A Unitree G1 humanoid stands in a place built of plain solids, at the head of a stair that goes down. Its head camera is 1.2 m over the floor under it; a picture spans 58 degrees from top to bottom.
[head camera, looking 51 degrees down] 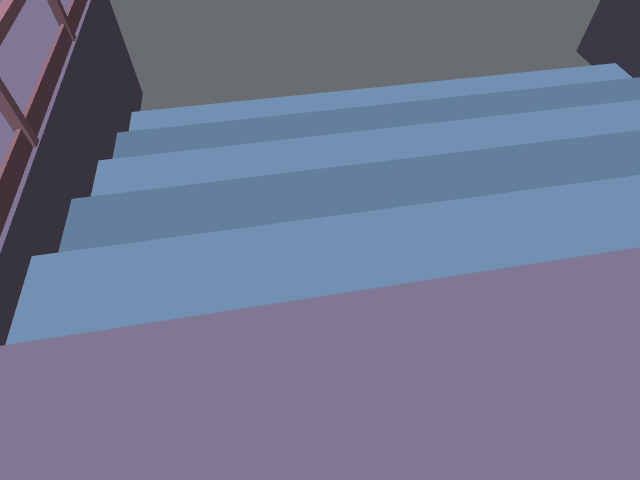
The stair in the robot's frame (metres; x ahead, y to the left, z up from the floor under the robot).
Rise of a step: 0.16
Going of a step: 0.48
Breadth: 4.15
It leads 10 degrees to the left of straight ahead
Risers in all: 6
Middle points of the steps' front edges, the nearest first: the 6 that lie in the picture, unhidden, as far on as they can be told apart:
0.92 -1.00 0.00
1.39 -0.91 -0.16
1.86 -0.83 -0.32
2.33 -0.74 -0.47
2.79 -0.66 -0.63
3.26 -0.57 -0.79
